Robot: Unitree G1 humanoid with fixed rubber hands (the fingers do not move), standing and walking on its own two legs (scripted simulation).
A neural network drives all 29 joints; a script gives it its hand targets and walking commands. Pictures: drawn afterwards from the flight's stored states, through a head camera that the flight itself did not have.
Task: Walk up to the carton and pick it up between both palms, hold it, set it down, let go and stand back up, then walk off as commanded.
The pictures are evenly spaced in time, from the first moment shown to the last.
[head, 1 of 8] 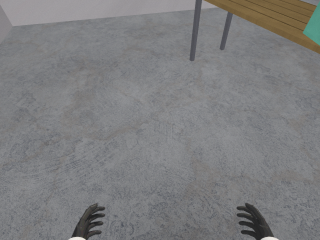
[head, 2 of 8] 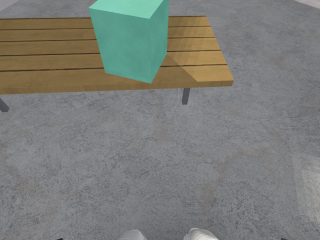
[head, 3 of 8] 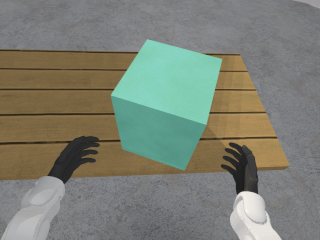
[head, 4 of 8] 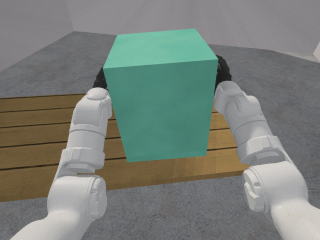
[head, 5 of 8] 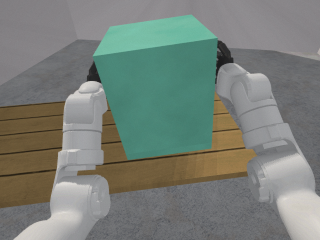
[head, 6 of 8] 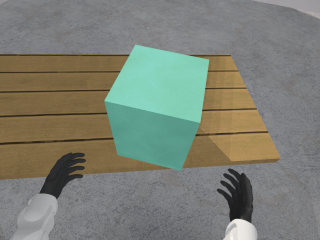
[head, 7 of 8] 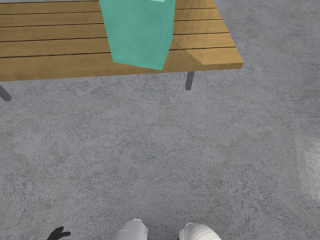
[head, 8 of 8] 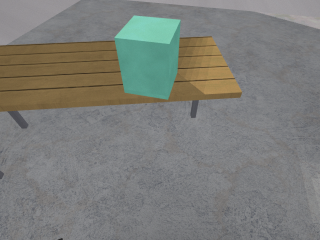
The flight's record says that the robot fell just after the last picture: no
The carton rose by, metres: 0.21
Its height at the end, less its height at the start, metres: +0.00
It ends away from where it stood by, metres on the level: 0.02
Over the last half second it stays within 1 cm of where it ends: yes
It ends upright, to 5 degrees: yes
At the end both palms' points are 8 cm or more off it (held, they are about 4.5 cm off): yes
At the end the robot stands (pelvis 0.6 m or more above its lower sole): yes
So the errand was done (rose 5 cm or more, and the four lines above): yes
